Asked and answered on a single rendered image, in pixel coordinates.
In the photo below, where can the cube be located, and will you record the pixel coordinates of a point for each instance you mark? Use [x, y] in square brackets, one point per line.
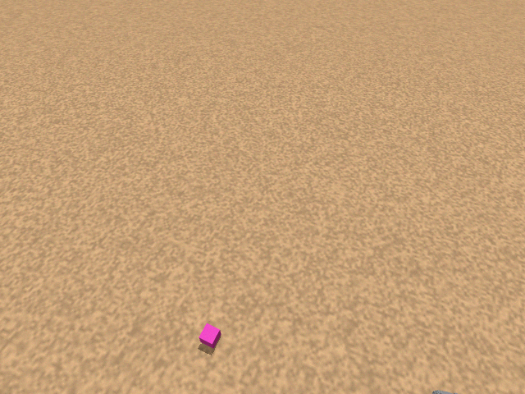
[210, 335]

